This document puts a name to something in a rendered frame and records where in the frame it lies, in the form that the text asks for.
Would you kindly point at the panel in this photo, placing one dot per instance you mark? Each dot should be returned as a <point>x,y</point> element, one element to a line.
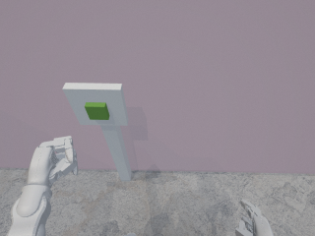
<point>113,95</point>

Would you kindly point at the right robot hand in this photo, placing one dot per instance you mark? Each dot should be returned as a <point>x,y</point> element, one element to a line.
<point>259,226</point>

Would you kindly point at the button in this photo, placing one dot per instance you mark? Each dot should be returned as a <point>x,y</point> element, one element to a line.
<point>97,110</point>

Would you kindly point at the robot left forearm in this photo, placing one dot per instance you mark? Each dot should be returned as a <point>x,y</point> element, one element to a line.
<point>30,211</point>

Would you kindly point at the left robot hand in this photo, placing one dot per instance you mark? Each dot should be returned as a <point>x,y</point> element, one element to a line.
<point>44,160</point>

